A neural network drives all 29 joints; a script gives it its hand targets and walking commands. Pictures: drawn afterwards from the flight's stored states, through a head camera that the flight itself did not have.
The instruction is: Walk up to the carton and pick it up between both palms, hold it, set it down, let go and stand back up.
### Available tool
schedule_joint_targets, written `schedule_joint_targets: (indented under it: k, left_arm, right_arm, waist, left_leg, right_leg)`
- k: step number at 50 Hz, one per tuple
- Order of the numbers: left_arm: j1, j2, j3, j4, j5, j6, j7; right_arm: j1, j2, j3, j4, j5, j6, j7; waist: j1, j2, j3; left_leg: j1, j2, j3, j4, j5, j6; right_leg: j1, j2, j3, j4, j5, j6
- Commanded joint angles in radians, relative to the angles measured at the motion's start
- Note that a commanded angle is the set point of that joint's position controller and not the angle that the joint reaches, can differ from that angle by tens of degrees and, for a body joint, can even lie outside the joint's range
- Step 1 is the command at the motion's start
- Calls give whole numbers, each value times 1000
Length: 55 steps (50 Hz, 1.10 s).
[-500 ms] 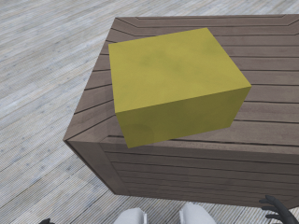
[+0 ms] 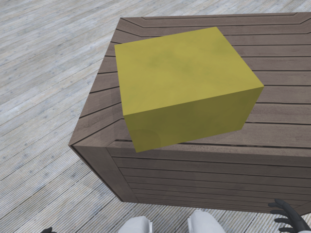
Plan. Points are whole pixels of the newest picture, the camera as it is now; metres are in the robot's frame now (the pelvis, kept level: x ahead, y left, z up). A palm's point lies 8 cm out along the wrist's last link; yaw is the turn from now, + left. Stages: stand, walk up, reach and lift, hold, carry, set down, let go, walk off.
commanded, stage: walk up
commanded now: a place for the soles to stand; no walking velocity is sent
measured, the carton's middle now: (177, 87) +0.47 -0.05 +0.08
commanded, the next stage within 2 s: none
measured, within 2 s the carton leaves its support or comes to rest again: neither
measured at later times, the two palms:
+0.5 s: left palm out of the picture +0.08 +0.34 -0.06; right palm out of the picture +0.12 -0.30 -0.08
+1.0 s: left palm out of the picture +0.07 +0.36 -0.07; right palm out of the picture +0.11 -0.28 -0.08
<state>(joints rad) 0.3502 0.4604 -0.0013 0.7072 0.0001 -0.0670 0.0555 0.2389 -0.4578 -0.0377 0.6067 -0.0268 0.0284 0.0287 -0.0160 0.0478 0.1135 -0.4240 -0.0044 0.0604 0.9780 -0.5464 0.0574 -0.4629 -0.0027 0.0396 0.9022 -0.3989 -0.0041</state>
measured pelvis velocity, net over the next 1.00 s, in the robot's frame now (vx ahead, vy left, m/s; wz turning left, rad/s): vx -0.01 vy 0.03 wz -0.02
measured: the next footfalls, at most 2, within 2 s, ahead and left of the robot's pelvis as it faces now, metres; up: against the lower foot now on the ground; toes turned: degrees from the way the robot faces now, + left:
none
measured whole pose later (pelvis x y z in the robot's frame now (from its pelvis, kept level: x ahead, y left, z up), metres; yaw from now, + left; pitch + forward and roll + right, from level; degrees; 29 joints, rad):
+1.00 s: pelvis -0.01 +0.03 +0.00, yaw -1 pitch -2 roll +0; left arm 0.34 0.46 0.00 0.71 0.00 -0.07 0.06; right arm 0.23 -0.46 -0.04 0.61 -0.03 0.03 0.03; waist -0.02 0.05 0.12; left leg -0.42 0.01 0.06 0.94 -0.54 0.05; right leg -0.48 -0.01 0.07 0.91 -0.40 0.01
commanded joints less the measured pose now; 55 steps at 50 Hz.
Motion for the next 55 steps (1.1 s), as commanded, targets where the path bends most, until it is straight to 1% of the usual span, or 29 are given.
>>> schedule_joint_targets:
  k: [1,3,4,6,7,13,16,17,18,19,20,26,27,28,29,30,35,38,39,40,41,42,43,47,49,51,52,53,55]
  left_arm:
    - [25,315,122,-22,35,-24,30]
    - [-12,285,110,-35,31,-15,26]
    - [-23,254,100,-39,24,-11,24]
    - [-62,175,76,-52,11,-6,31]
    - [-71,230,90,-42,14,-3,34]
    - [43,211,87,-8,-5,-10,26]
    - [111,208,93,12,-3,-30,29]
    - [169,248,110,31,7,-38,34]
    - [207,321,135,25,22,-42,39]
    - [170,353,135,2,16,-38,38]
    - [100,345,129,-12,18,-32,36]
    - [-42,273,105,-39,30,-10,25]
    - [-46,228,92,-43,22,-6,24]
    - [-58,171,78,-51,15,-5,28]
    - [-73,206,84,-47,15,-3,34]
    - [-62,244,93,-37,11,-1,34]
    - [39,223,92,-1,-2,-7,23]
    - [85,209,92,8,-2,-21,26]
    - [119,218,99,24,3,-32,28]
    - [162,254,116,35,14,-38,33]
    - [186,326,136,25,27,-41,37]
    - [147,355,134,-1,19,-37,35]
    - [88,350,130,-10,22,-31,33]
    - [-2,311,119,-24,33,-19,28]
    - [-37,267,102,-38,27,-11,23]
    - [-72,176,78,-51,13,-5,27]
    - [-101,211,84,-48,21,1,23]
    - [-81,237,90,-38,14,3,20]
    - [-38,226,87,-17,4,0,10]
  right_arm:
    - [35,-190,-109,9,-10,-13,3]
    - [60,-185,-116,23,-13,-25,6]
    - [108,-204,-124,34,-22,-32,1]
    - [100,-289,-139,21,-32,-44,-9]
    - [68,-289,-142,10,-28,-48,-10]
    - [58,-221,-121,-20,-14,-49,-23]
    - [-21,-204,-110,-48,4,-35,-21]
    - [-50,-182,-102,-64,16,-34,-19]
    - [-38,-136,-89,-81,21,-29,-18]
    - [-24,-145,-85,-71,16,-13,-24]
    - [-18,-187,-96,-45,4,-5,-24]
    - [94,-190,-120,35,-15,-29,3]
    - [145,-219,-130,49,-25,-36,-2]
    - [142,-279,-141,42,-33,-42,-7]
    - [84,-294,-141,17,-30,-47,-12]
    - [55,-287,-141,10,-23,-49,-13]
    - [44,-231,-124,-15,-19,-52,-19]
    - [-2,-219,-116,-37,-3,-39,-18]
    - [-40,-202,-107,-48,5,-33,-15]
    - [-47,-173,-98,-58,13,-31,-14]
    - [-34,-135,-88,-69,16,-24,-13]
    - [-26,-157,-88,-60,11,-9,-20]
    - [-16,-196,-96,-36,4,-4,-20]
    - [50,-189,-111,19,-9,-19,2]
    - [91,-196,-119,37,-16,-33,1]
    - [121,-290,-139,39,-29,-44,-7]
    - [79,-292,-138,29,-19,-58,-15]
    - [52,-286,-135,27,-11,-65,-20]
    - [27,-257,-124,26,-11,-73,-27]
  waist:
    - [3,-204,-52]
    - [-31,-170,-67]
    - [-61,-97,-97]
    - [-86,136,-54]
    - [-78,45,-25]
    - [-22,109,-119]
    - [45,44,-147]
    - [76,-49,-185]
    - [90,-197,-205]
    - [71,-231,-185]
    - [46,-157,-134]
    - [-52,-163,-78]
    - [-82,-41,-111]
    - [-90,137,-91]
    - [-81,74,-48]
    - [-67,16,-28]
    - [-21,99,-103]
    - [24,78,-136]
    - [51,32,-149]
    - [72,-68,-180]
    - [78,-214,-179]
    - [64,-222,-158]
    - [45,-171,-106]
    - [-8,-210,-63]
    - [-50,-138,-88]
    - [-89,143,-79]
    - [-78,33,-38]
    - [-56,-24,-27]
    - [-23,33,-44]
  left_leg:
    - [-71,42,-110,-25,-32,-14]
    - [89,29,-96,-174,66,-1]
    - [167,83,-184,-310,8,11]
    - [237,331,-610,-645,-163,90]
    - [222,367,-629,-653,-88,92]
    - [299,297,-352,-394,743,87]
    - [98,220,-192,-241,707,72]
    - [-35,160,-141,-94,619,38]
    - [-181,60,-55,129,395,-15]
    - [-210,3,-86,139,-98,-34]
    - [-184,28,-135,156,-160,-36]
    - [140,40,-109,-215,66,0]
    - [237,122,-249,-371,-26,20]
    - [267,259,-519,-584,-158,71]
    - [216,373,-635,-665,-132,91]
    - [210,372,-611,-651,-75,85]
    - [279,304,-378,-439,553,86]
    - [147,259,-247,-323,630,101]
    - [47,212,-189,-245,543,86]
    - [-73,153,-132,-99,456,52]
    - [-205,46,-45,110,247,-11]
    - [-205,8,-97,112,-138,-34]
    - [-186,25,-132,130,-154,-38]
    - [-19,38,-97,-71,10,-14]
    - [132,59,-143,-246,35,11]
    - [239,285,-539,-610,-201,83]
    - [214,393,-660,-667,-162,98]
    - [227,390,-621,-641,-63,83]
    - [264,340,-487,-545,214,54]
  right_leg:
    - [-1,-255,561,-415,-81,-241]
    - [-113,-186,440,-340,-63,-188]
    - [-166,-135,343,-230,-31,-148]
    - [-371,80,14,108,-133,-44]
    - [-356,35,64,176,-154,-40]
    - [-182,-6,-48,77,-114,-32]
    - [108,-5,-70,-181,130,-55]
    - [249,-37,69,-230,264,-99]
    - [313,-215,434,-330,261,-198]
    - [257,-342,688,-425,226,-304]
    - [168,-354,701,-434,88,-327]
    - [-163,-160,400,-302,-58,-175]
    - [-243,-83,286,-145,-46,-123]
    - [-346,58,85,93,-71,-61]
    - [-366,58,42,171,-164,-37]
    - [-346,26,74,198,-153,-39]
    - [-203,-5,-24,109,-124,-30]
    - [20,-7,-93,-97,13,-39]
    - [141,5,-59,-188,115,-56]
    - [256,-38,99,-252,179,-98]
    - [277,-232,503,-377,120,-200]
    - [214,-340,716,-455,96,-296]
    - [144,-339,719,-457,-12,-311]
    - [-38,-228,547,-389,-49,-230]
    - [-149,-146,401,-277,-31,-165]
    - [-348,76,49,94,-86,-57]
    - [-360,45,68,167,-149,-36]
    - [-342,16,96,176,-131,-35]
    - [-295,-9,68,138,-121,-34]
